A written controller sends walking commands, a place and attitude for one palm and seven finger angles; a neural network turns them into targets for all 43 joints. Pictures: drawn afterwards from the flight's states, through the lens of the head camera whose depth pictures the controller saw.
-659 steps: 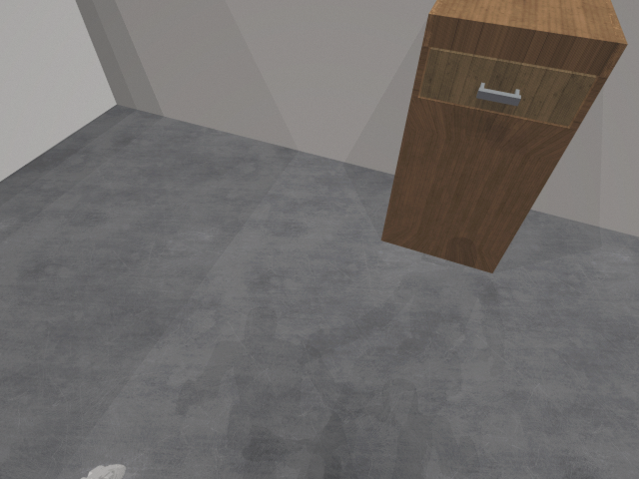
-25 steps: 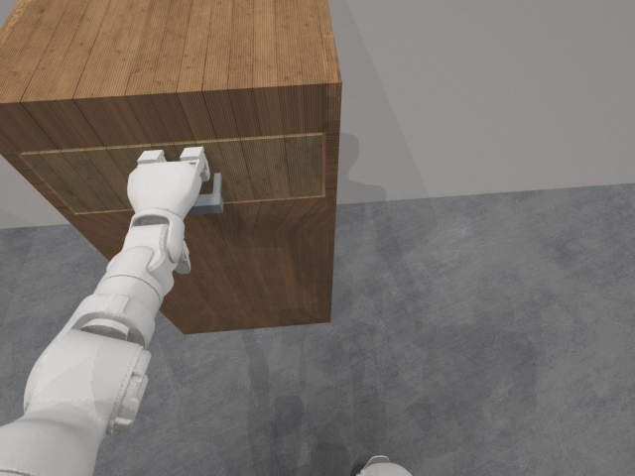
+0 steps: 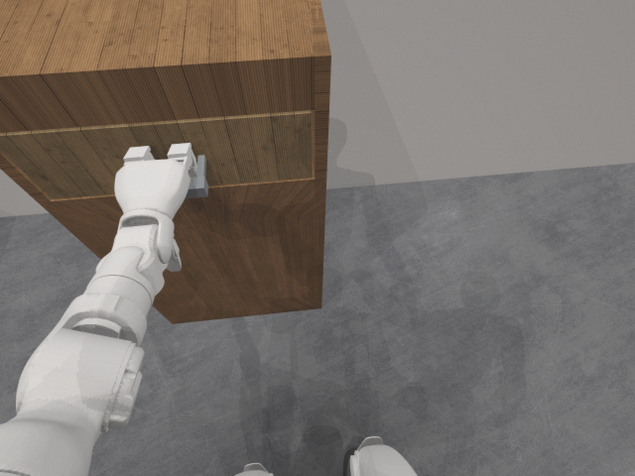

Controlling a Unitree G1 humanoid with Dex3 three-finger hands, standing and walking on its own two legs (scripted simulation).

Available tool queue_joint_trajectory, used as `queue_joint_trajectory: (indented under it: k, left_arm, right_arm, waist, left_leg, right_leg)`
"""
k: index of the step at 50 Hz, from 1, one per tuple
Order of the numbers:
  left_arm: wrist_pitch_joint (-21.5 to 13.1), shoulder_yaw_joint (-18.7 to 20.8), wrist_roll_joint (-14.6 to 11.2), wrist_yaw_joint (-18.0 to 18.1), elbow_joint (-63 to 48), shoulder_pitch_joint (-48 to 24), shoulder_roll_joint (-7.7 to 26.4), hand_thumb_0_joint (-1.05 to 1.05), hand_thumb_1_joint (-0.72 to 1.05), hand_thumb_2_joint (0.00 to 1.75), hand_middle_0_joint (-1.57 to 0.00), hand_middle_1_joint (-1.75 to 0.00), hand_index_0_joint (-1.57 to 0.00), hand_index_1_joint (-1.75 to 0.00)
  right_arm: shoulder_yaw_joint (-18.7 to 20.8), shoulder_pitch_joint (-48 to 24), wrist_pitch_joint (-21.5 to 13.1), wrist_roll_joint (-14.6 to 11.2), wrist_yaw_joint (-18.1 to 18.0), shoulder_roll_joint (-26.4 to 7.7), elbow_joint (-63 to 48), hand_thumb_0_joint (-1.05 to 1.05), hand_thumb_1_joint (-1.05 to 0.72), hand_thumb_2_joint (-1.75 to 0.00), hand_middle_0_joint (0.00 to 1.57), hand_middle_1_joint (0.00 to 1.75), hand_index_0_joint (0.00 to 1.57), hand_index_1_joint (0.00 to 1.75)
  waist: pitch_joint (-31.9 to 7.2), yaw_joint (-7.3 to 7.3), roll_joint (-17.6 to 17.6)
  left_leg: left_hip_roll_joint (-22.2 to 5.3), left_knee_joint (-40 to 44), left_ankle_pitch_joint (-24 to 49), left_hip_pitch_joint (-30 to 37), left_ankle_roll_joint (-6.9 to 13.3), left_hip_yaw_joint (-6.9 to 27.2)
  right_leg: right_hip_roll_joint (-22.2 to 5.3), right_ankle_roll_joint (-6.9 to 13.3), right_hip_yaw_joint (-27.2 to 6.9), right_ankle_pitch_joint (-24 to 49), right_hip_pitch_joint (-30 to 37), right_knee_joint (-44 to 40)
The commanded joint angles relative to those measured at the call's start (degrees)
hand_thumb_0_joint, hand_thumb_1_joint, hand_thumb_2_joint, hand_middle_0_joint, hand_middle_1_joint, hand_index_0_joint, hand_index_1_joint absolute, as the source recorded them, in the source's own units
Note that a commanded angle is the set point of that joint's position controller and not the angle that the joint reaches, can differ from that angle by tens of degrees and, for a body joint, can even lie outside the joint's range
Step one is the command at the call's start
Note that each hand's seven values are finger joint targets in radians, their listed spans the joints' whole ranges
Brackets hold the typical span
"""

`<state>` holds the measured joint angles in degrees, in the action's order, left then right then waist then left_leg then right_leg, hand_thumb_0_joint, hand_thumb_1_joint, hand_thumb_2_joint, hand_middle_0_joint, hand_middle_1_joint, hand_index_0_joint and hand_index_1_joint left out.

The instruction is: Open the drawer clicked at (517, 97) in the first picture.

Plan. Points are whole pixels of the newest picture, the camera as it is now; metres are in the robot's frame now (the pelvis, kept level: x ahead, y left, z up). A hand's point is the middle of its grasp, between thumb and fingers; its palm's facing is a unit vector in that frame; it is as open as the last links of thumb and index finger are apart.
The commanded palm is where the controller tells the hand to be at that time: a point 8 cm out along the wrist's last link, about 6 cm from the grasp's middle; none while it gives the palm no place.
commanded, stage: lower the fingers behind the handle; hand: left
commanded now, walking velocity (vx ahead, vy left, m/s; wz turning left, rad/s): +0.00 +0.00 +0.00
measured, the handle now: (168, 177) +0.53 +0.18 +0.01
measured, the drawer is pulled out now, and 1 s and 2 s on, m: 0.00 0.00 0.05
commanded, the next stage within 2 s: close the thumb around the handle in 0.46 s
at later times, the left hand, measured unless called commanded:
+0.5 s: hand (170, 213) +0.48 +0.18 -0.01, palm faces -0.06 -0.02 -1.00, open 13.9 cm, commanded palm +0.46 +0.20 +0.04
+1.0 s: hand (170, 212) +0.48 +0.18 -0.01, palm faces -0.05 -0.02 -1.00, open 8.7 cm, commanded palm +0.46 +0.19 +0.04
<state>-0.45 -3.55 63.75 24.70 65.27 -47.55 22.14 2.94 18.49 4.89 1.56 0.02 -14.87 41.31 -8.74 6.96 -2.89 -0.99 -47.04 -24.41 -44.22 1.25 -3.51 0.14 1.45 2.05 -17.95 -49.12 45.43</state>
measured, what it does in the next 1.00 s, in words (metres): stands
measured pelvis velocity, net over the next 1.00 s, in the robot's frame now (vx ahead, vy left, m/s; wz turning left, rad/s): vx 0.00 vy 0.00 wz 0.00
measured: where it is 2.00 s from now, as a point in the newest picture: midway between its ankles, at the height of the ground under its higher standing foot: outside the picture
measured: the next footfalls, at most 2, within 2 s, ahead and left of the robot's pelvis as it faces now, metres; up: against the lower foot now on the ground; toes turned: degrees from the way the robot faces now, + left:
none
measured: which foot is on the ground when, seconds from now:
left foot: down 0.00-1.00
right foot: down 0.00-1.00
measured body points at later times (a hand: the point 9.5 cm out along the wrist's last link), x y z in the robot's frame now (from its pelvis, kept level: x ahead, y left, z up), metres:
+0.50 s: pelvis -0.01 +0.00 -0.01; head +0.11 -0.01 +0.43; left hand +0.48 +0.18 +0.04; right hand +0.01 -0.26 -0.14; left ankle -0.03 +0.11 -0.70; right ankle +0.03 -0.11 -0.70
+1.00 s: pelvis +0.00 +0.00 -0.01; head +0.12 -0.01 +0.43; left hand +0.48 +0.18 +0.04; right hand +0.02 -0.26 -0.14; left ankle -0.03 +0.11 -0.70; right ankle +0.03 -0.11 -0.70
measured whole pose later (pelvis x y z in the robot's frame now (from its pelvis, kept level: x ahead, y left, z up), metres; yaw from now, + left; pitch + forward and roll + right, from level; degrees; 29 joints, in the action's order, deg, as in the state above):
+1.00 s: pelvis +0.00 +0.00 -0.01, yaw +0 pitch +23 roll +0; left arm 0.1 -3.2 63.6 25.7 64.1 -46.9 21.6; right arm 2.7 18.2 5.1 1.9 0.2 -14.5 41.6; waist -8.9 7.2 -3.4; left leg -0.9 -49.5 -25.6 -46.3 1.6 -3.4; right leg 0.1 1.1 2.0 -18.8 -51.0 47.3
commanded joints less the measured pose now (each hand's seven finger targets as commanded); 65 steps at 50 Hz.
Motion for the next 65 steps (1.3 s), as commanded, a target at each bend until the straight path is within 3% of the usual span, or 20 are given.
queue_joint_trajectory:
  k: [1,3,7,10,13,16,21,23,24,27,28,31,35,47,48,52,53,58,60,65]
  left_arm:
    - [-0.39,2.76,-0.22,2.21,-8.74,-22.33,12.83,0.0,-0.5,0.3,-0.3,-1.2,-0.3,-1.2]
    - [-0.86,3.23,-0.05,2.74,-8.69,-22.86,13.71,0.0,-0.5,0.3,-0.3,-1.2,-0.3,-1.2]
    - [-1.44,5.96,0.52,4.42,-12.55,-24.63,17.07,0.0,-0.5,0.3,-0.3,-1.2,-0.3,-1.2]
    - [0.64,4.55,0.22,4.98,-9.63,-24.11,15.28,0.0,-0.5,0.3,-0.3,-1.2,-0.3,-1.2]
    - [1.52,5.93,-0.29,4.7,-10.4,-24.99,17.67,0.0,-0.5,0.3,-0.3,-1.2,-0.3,-1.2]
    - [2.08,4.68,-0.81,3.91,-8.87,-23.75,15.64,0.0,-0.5,0.3,-0.3,-1.2,-0.3,-1.2]
    - [1.34,5.65,-0.86,3.0,-9.38,-23.14,17.59,0.0,-0.5,0.3,-0.3,-1.2,-0.3,-1.2]
    - [1.11,3.58,-0.58,2.8,-8.54,-23.72,15.41,0.0,-0.5,0.3,-0.3,-1.2,-0.3,-1.2]
    - [0.74,5.36,-0.49,3.05,-9.57,-23.48,17.4,0.0,-0.5,0.3,-0.3,-1.2,-0.3,-1.2]
    - [0.23,3.71,-0.45,3.43,-10.08,-24.73,15.03,0.0,-0.5,0.3,-0.3,-1.2,-0.3,-1.2]
    - [0.25,5.05,-0.4,3.64,-9.95,-23.66,16.42,0.0,-0.5,0.3,-0.3,-1.2,-0.3,-1.2]
    - [0.11,4.82,-0.37,3.98,-11.15,-23.14,15.15,0.0,-0.33,0.37,-0.31,-1.22,-0.31,-1.22]
    - [1.0,4.19,-0.2,4.43,-10.1,-22.86,14.48,0.0,-0.11,0.47,-0.33,-1.24,-0.33,-1.24]
    - [1.53,2.87,-0.56,3.41,-10.72,-23.01,13.05,0.0,0.56,0.76,-0.38,-1.31,-0.38,-1.31]
    - [1.39,4.05,-0.62,3.28,-10.58,-21.63,14.13,0.0,0.62,0.78,-0.38,-1.32,-0.38,-1.32]
    - [0.74,2.5,-0.53,3.23,-11.07,-21.41,11.73,0.0,0.84,0.88,-0.4,-1.34,-0.4,-1.34]
    - [0.58,3.68,-0.41,3.34,-11.3,-21.26,13.12,0.0,0.9,0.9,-0.4,-1.35,-0.4,-1.35]
    - [0.74,4.4,-0.38,3.69,-11.07,-19.43,13.65,0.0,0.9,0.9,-0.4,-1.35,-0.4,-1.35]
    - [1.08,2.81,-0.32,3.82,-10.87,-21.03,12.15,0.0,0.9,0.9,-0.4,-1.35,-0.4,-1.35]
    - [1.19,4.58,-0.6,3.74,-11.03,-21.98,14.92,0.0,0.9,0.9,-0.4,-1.35,-0.4,-1.35]
  right_arm:
    - [3.03,7.58,-1.27,0.47,-0.89,-8.66,-2.88,0.0,-0.9,-0.9,0.2,0.3,0.2,0.3]
    - [3.03,7.89,-1.61,0.62,-0.87,-8.84,-2.69,0.0,-0.9,-0.9,0.2,0.3,0.2,0.3]
    - [3.36,8.34,-1.51,1.13,-0.67,-8.75,-2.64,0.0,-0.9,-0.9,0.2,0.3,0.2,0.3]
    - [3.14,7.9,-1.22,0.84,-0.44,-8.88,-2.23,0.0,-0.9,-0.9,0.2,0.3,0.2,0.3]
    - [3.01,7.96,-0.86,0.78,-0.49,-9.11,-2.21,0.0,-0.9,-0.9,0.2,0.3,0.2,0.3]
    - [2.76,7.45,-0.53,0.56,-0.58,-9.0,-2.33,0.0,-0.9,-0.9,0.2,0.3,0.2,0.3]
    - [2.45,7.26,-0.58,0.47,-1.06,-9.2,-2.81,0.0,-0.9,-0.9,0.2,0.3,0.2,0.3]
    - [2.44,7.62,-0.75,0.29,-1.13,-9.05,-2.82,0.0,-0.9,-0.9,0.2,0.3,0.2,0.3]
    - [2.5,7.6,-0.87,0.41,-1.09,-9.32,-2.79,0.0,-0.9,-0.9,0.2,0.3,0.2,0.3]
    - [2.73,7.96,-1.1,0.52,-0.96,-9.05,-2.76,0.0,-0.9,-0.9,0.2,0.3,0.2,0.3]
    - [2.78,7.92,-1.09,0.63,-0.87,-9.18,-2.54,0.0,-0.9,-0.9,0.2,0.3,0.2,0.3]
    - [3.05,7.91,-1.02,0.75,-0.71,-8.89,-2.75,0.0,-0.9,-0.9,0.2,0.3,0.2,0.3]
    - [3.11,7.82,-0.86,0.66,-0.49,-9.01,-2.27,0.0,-0.9,-0.9,0.2,0.3,0.2,0.3]
    - [2.98,7.92,-0.45,0.65,-0.71,-8.72,-2.27,0.0,-0.9,-0.9,0.2,0.3,0.2,0.3]
    - [2.98,7.83,-0.44,0.66,-0.66,-8.89,-2.27,0.0,-0.9,-0.9,0.2,0.3,0.2,0.3]
    - [3.14,7.85,-0.53,0.67,-0.55,-8.52,-2.55,0.0,-0.9,-0.9,0.2,0.3,0.2,0.3]
    - [3.17,7.93,-0.55,0.67,-0.56,-8.67,-2.26,0.0,-0.9,-0.9,0.2,0.3,0.2,0.3]
    - [3.21,7.56,-0.42,0.71,-0.4,-8.59,-2.34,0.0,-0.9,-0.9,0.2,0.3,0.2,0.3]
    - [3.18,7.52,-0.51,0.63,-0.44,-8.47,-2.29,0.0,-0.9,-0.9,0.2,0.3,0.2,0.3]
    - [3.02,7.65,-0.48,0.62,-0.74,-8.69,-2.11,0.0,-0.9,-0.9,0.2,0.3,0.2,0.3]
  waist:
    - [-23.18,0.98,2.47]
    - [-23.37,1.16,2.28]
    - [-29.02,0.3,-0.66]
    - [-25.46,1.16,1.05]
    - [-28.09,0.69,0.82]
    - [-25.75,0.87,1.5]
    - [-26.07,0.29,1.65]
    - [-23.24,1.03,1.67]
    - [-24.52,0.24,1.01]
    - [-24.95,1.19,0.54]
    - [-25.54,0.52,0.52]
    - [-27.66,0.22,0.69]
    - [-25.52,0.61,1.0]
    - [-25.94,0.98,0.64]
    - [-25.59,0.18,0.7]
    - [-25.78,0.49,0.76]
    - [-25.5,0.25,1.2]
    - [-25.63,-0.32,1.07]
    - [-24.92,0.53,1.06]
    - [-26.05,0.36,1.36]
  left_leg:
    - [2.67,2.17,18.43,5.85,1.4,2.03]
    - [2.54,1.53,17.3,5.12,1.44,2.18]
    - [2.65,-0.02,20.97,6.94,1.27,2.45]
    - [2.53,0.4,19.25,5.6,1.2,2.47]
    - [2.69,0.7,20.22,6.47,1.25,2.52]
    - [2.61,1.42,19.34,6.31,1.23,2.61]
    - [2.69,1.75,18.35,5.82,1.4,2.36]
    - [2.5,2.05,16.96,5.35,1.3,2.55]
    - [2.47,1.85,17.66,5.81,1.33,2.51]
    - [2.28,1.43,18.39,6.8,1.22,2.82]
    - [2.39,1.23,18.49,6.65,1.18,2.68]
    - [2.34,0.94,21.52,7.91,0.97,2.96]
    - [2.2,1.09,20.72,7.54,0.93,2.77]
    - [2.15,1.42,22.74,8.76,0.98,2.65]
    - [2.22,1.42,22.8,8.47,0.91,2.64]
    - [2.09,1.37,23.18,8.93,0.83,2.78]
    - [2.03,1.24,23.29,8.89,0.87,2.76]
    - [2.31,1.18,23.49,8.2,0.87,2.36]
    - [2.3,1.24,22.14,7.91,0.9,2.28]
    - [2.54,1.18,22.56,7.79,1.05,2.26]
  right_leg:
    - [1.29,0.3,-1.84,17.14,18.22,-2.43]
    - [1.31,0.18,-1.84,15.78,16.91,-1.79]
    - [1.31,0.33,-1.94,18.55,17.88,-0.08]
    - [1.44,0.15,-1.48,16.79,16.5,-0.86]
    - [1.34,0.12,-1.62,18.08,18.66,-0.75]
    - [1.45,0.15,-1.41,17.04,18.13,-1.49]
    - [1.27,0.11,-1.84,16.62,19.31,-1.72]
    - [1.32,0.12,-1.47,14.81,17.14,-1.97]
    - [1.32,0.17,-1.65,15.21,17.57,-1.63]
    - [1.41,0.21,-1.34,15.29,16.26,-1.4]
    - [1.41,0.23,-1.42,15.35,16.69,-1.21]
    - [1.48,0.37,-1.28,18.01,17.82,-0.67]
    - [1.56,0.27,-1.15,16.97,16.64,-1.12]
    - [1.52,0.23,-1.28,19.62,18.21,-1.44]
    - [1.52,0.3,-1.25,19.51,18.35,-1.32]
    - [1.56,0.31,-1.09,19.66,18.03,-1.22]
    - [1.57,0.34,-1.13,19.73,17.93,-1.18]
    - [1.5,0.35,-1.32,20.69,19.07,-1.12]
    - [1.53,0.24,-1.3,19.69,18.25,-1.46]
    - [1.43,0.19,-1.57,20.72,19.69,-1.25]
